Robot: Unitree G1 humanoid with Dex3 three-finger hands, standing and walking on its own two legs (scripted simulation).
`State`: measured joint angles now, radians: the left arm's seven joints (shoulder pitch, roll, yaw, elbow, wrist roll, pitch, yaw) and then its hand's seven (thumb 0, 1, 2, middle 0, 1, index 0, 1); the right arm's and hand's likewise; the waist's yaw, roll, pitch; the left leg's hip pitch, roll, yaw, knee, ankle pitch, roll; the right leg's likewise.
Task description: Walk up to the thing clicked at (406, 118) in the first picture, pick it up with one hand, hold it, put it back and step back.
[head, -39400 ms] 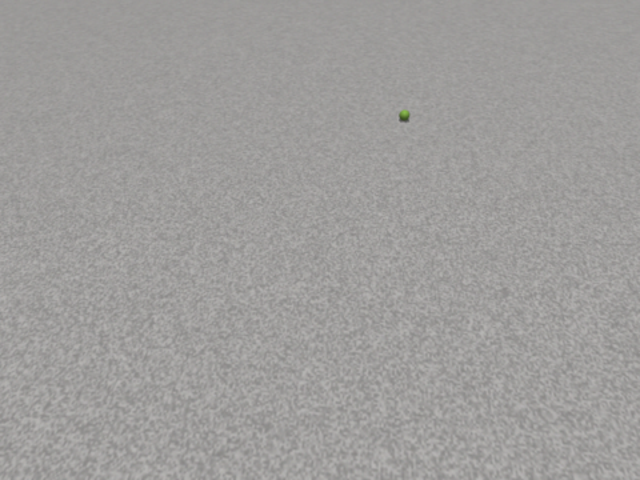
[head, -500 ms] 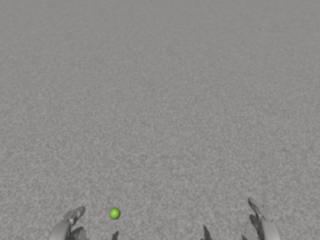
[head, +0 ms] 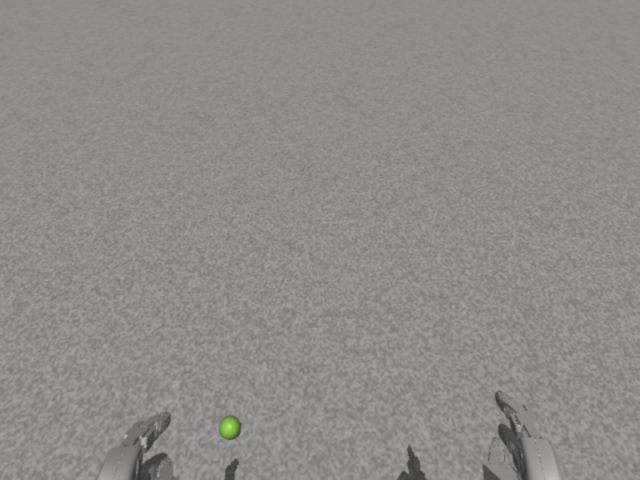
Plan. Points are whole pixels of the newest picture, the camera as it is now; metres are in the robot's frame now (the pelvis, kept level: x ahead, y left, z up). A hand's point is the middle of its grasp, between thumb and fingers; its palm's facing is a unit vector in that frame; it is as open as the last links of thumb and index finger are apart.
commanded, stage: home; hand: left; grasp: from above
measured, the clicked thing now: (229, 427) +0.41 +0.26 -0.69
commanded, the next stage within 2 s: stand in 0.66 s
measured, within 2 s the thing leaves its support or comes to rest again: neither
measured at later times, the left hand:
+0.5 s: hand out of the picture +0.16 +0.18 -0.04, palm faces +0.04 -0.98 -0.21, open 7.4 cm
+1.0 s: hand out of the picture +0.12 +0.24 -0.10, palm faces +0.02 -0.94 -0.33, open 7.4 cm
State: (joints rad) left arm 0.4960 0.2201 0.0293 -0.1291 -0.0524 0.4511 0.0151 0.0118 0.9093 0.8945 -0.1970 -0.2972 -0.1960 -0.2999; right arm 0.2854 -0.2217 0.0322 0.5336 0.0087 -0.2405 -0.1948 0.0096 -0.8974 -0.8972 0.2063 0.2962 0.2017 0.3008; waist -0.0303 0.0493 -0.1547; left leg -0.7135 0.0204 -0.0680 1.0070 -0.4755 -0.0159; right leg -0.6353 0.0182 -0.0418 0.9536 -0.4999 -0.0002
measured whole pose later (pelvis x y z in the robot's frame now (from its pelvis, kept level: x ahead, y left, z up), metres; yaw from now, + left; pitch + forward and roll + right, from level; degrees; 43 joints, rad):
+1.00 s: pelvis -0.01 +0.01 +0.03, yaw +0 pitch +1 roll +0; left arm 0.22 0.29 0.04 0.60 0.05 0.08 0.03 0.01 0.91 0.89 -0.20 -0.30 -0.20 -0.30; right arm 0.18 -0.29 -0.03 0.83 -0.05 -0.05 -0.01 0.01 -0.90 -0.90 0.21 0.30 0.20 0.30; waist 0.03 -0.01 0.03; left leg -0.44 -0.02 -0.02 0.79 -0.37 0.01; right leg -0.40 -0.03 0.00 0.79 -0.42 0.02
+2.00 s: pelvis -0.01 +0.01 +0.07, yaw +1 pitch -4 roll +0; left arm 0.12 0.31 0.03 1.15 0.03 0.00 0.01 0.00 0.91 0.89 -0.20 -0.30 -0.20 -0.30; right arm 0.13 -0.31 -0.02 1.14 -0.02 0.00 -0.01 0.00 -0.90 -0.90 0.20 0.30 0.20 0.30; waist 0.01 0.01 0.07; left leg -0.14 -0.01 -0.04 0.36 -0.16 0.00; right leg -0.08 -0.02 -0.02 0.35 -0.20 0.01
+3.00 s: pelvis +0.00 -0.01 +0.07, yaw +1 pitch -2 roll +0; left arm 0.11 0.32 0.03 1.14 0.02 -0.01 0.00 0.01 0.91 0.89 -0.20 -0.30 -0.20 -0.30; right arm 0.11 -0.34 -0.01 1.15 -0.01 -0.01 -0.01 0.00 -0.90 -0.90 0.20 0.30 0.20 0.30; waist 0.01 0.02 0.06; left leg -0.13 0.00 -0.05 0.33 -0.16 -0.02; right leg -0.07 -0.01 -0.03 0.32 -0.21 0.00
